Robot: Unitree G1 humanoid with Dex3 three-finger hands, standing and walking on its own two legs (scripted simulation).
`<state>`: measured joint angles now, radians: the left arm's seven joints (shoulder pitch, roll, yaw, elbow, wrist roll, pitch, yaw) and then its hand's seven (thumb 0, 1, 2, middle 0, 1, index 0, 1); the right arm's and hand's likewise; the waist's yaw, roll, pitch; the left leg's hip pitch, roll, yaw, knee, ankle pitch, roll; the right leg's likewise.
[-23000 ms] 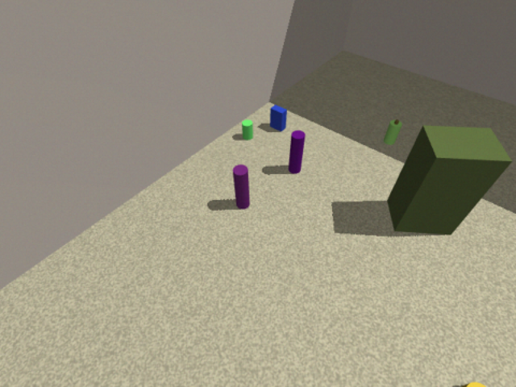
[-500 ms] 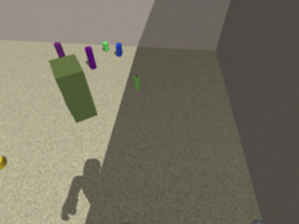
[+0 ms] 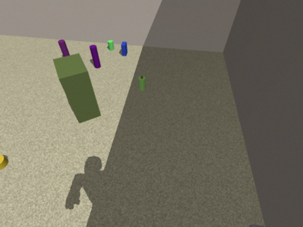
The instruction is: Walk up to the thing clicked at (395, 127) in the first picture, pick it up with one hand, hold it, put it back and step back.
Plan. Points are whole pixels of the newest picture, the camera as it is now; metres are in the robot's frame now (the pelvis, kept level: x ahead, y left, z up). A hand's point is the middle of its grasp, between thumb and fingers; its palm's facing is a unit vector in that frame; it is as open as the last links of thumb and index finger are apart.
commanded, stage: walk up
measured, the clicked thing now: (141, 82) +1.49 +0.09 -0.69
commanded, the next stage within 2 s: stand in 0.28 s
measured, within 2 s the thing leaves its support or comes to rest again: neither
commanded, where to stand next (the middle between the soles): +0.07 -0.01 m, yaw -4 degrees
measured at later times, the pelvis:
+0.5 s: pelvis +0.00 -0.01 +0.01, yaw -1 degrees
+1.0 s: pelvis -0.01 -0.03 +0.01, yaw -2 degrees
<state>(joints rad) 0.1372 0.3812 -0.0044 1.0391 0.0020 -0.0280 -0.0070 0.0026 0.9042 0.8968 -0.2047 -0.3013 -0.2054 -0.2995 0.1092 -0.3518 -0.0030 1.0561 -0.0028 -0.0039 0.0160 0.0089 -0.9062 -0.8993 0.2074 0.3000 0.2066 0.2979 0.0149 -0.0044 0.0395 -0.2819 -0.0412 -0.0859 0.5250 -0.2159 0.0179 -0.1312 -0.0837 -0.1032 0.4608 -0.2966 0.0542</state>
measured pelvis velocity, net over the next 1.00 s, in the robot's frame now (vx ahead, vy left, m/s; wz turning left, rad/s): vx -0.01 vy -0.03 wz -0.03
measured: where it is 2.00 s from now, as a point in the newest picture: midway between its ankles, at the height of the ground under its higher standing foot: outside the picture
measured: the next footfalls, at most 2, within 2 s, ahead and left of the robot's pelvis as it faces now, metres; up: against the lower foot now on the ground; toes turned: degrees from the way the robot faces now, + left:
none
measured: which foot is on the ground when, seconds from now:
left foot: down 0.00-1.00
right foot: down 0.00-1.00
